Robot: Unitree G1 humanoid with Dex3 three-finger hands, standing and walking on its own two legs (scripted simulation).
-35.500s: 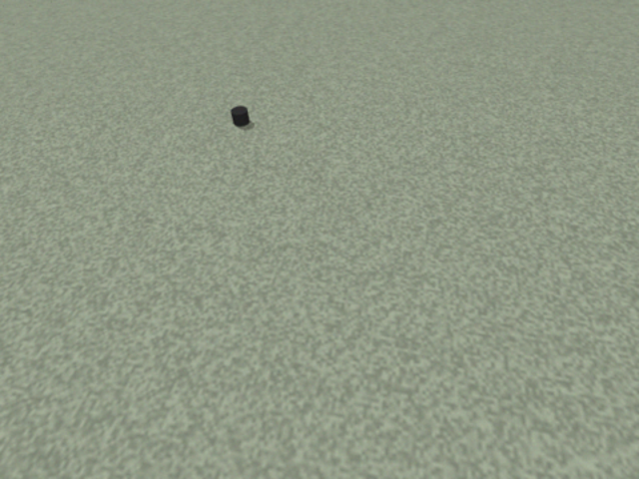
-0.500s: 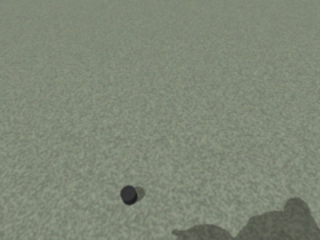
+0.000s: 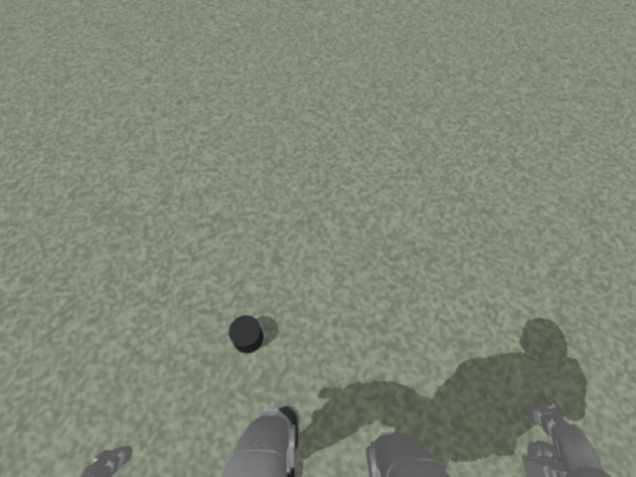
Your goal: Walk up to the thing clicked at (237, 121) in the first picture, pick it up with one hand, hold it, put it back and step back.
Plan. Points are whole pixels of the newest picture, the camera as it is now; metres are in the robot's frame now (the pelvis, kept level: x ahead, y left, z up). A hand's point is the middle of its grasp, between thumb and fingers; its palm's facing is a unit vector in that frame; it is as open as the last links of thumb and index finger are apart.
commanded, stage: walk up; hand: left
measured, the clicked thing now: (246, 334) +0.50 +0.25 -0.70
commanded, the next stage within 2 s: none
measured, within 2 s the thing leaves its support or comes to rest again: neither
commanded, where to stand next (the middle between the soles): +0.12 +0.01 m, yaw +1 degrees
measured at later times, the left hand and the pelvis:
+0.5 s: hand out of the picture -0.03 +0.27 -0.12, palm faces +0.09 -0.90 -0.42, open 7.4 cm; pelvis -0.05 -0.02 +0.01, yaw +5 degrees
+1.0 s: hand out of the picture +0.00 +0.24 -0.12, palm faces +0.10 -0.90 -0.43, open 7.4 cm; pelvis -0.04 -0.05 +0.01, yaw +7 degrees
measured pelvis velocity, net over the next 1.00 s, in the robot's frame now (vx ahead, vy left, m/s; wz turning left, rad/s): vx -0.04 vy -0.05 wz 0.13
